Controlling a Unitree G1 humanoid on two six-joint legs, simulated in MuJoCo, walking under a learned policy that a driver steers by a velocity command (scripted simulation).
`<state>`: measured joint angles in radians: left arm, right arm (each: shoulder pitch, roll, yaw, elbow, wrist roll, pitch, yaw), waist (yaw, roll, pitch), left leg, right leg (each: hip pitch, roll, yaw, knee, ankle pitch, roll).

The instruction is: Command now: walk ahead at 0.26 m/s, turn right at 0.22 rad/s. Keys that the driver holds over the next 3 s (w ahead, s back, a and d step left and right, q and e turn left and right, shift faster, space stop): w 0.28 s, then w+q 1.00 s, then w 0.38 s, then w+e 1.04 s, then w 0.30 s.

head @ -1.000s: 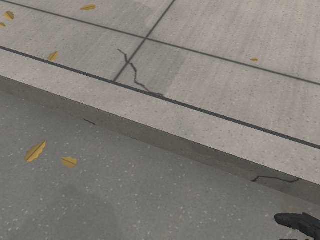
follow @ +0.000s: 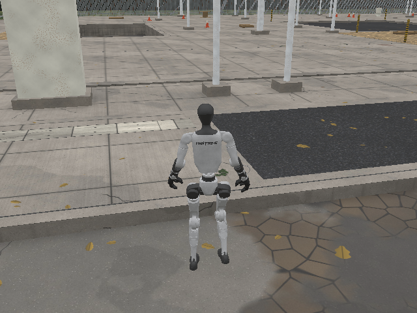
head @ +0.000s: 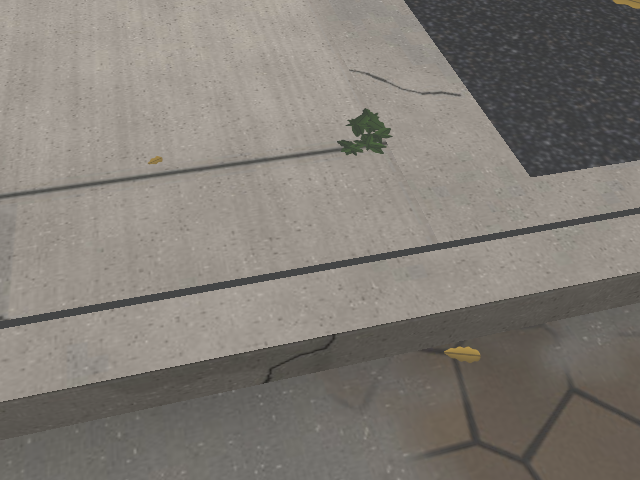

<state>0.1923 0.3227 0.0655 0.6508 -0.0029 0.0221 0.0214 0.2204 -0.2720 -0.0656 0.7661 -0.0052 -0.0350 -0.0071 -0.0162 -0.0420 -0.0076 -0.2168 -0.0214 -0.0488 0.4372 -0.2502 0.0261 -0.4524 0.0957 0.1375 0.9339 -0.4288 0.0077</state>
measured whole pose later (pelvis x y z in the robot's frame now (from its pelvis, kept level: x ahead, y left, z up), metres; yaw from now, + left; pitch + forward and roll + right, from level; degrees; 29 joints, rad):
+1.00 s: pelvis +0.42 +0.00 +0.00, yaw +20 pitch +2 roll +0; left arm 0.15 0.31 0.03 0.64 0.03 -0.10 0.01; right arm 0.26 -0.30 -0.06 0.68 0.01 -0.05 0.01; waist -0.03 -0.03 0.05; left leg -0.26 -0.14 -0.07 0.37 -0.14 0.12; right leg -0.61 -0.09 0.09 1.06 -0.31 0.06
